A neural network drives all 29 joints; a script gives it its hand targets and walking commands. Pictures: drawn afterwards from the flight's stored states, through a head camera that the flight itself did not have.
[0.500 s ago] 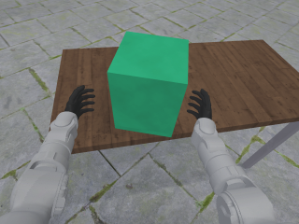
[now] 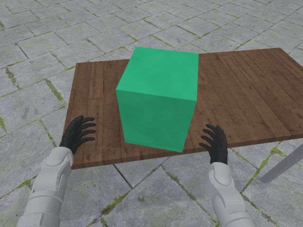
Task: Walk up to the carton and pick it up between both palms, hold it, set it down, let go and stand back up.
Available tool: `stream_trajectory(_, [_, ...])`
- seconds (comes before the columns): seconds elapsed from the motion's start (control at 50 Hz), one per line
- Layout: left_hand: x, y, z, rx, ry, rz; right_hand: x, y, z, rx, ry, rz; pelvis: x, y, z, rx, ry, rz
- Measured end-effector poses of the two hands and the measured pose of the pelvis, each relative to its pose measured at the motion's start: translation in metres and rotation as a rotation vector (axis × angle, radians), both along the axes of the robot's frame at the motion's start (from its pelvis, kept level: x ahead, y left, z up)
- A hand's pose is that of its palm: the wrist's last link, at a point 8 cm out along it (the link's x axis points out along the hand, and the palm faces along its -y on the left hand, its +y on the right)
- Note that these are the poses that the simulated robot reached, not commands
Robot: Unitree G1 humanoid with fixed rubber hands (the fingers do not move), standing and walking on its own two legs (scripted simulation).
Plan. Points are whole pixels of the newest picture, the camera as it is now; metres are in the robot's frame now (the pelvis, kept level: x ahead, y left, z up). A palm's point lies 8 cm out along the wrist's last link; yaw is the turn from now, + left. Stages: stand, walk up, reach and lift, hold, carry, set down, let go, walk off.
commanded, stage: set down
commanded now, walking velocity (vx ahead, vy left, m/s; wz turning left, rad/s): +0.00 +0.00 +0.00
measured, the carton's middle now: (159, 100) +0.48 +0.00 +0.04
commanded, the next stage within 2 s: none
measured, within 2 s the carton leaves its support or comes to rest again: neither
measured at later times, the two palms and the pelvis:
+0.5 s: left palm (51, 179) +0.21 +0.26 +0.05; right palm (226, 183) +0.20 -0.14 +0.05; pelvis +0.01 -0.01 +0.00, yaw +0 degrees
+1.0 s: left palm (52, 204) +0.16 +0.25 +0.03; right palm (238, 195) +0.18 -0.16 +0.04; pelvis +0.00 -0.02 +0.00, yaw +1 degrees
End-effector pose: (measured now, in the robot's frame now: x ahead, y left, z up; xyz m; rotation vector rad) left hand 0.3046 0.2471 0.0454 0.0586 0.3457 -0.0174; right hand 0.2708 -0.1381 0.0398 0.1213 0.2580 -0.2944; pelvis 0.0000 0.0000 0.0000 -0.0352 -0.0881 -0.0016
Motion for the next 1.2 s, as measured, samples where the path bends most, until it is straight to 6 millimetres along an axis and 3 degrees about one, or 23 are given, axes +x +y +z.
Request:
stream_trajectory(0.12, [-0.030,-0.001,-0.008,-0.010,-0.008,0.006,-0.026,-0.011,-0.004,-0.025,0.014,0.005,0.004,-0.003,0.000,0.003,-0.019,-0.001])
stream_trajectory(0.24, [-0.051,-0.005,-0.008,-0.019,-0.037,-0.014,-0.039,-0.018,0.012,-0.056,-0.013,0.024,0.007,-0.010,0.001,0.003,-0.031,0.003])
stream_trajectory(0.3, [-0.056,0.000,-0.009,-0.009,-0.023,-0.003,-0.040,-0.014,0.016,-0.047,-0.002,0.038,0.007,-0.012,0.001,0.005,-0.039,0.002])
stream_trajectory(0.4, [-0.069,0.010,0.006,0.027,-0.076,0.019,-0.048,-0.002,0.020,-0.018,0.002,0.052,0.008,-0.013,0.001,0.005,-0.055,0.005])
stream_trajectory(0.46, [-0.086,0.013,0.011,0.042,-0.084,0.018,-0.062,0.001,0.016,0.000,0.025,0.039,0.010,-0.012,0.001,0.004,-0.080,0.000])
stream_trajectory(0.52, [-0.100,0.013,0.000,0.025,-0.027,0.019,-0.073,-0.002,0.007,-0.018,0.067,0.023,0.009,-0.009,0.000,0.003,-0.088,0.007])
stream_trajectory(0.68, [-0.135,0.010,-0.012,0.008,-0.008,0.035,-0.097,-0.012,0.010,-0.055,0.073,0.029,0.001,-0.006,-0.002,0.004,-0.095,0.009])
stream_trajectory(0.9, [-0.145,0.009,-0.021,0.030,0.011,0.045,-0.095,-0.018,0.001,-0.046,0.126,0.056,-0.007,-0.014,-0.004,0.002,-0.087,0.013])
stream_trajectory(1.2, [-0.137,0.002,-0.022,0.039,0.068,0.096,-0.082,-0.037,-0.008,-0.044,0.165,0.079,0.009,-0.028,-0.001,0.019,-0.044,0.028])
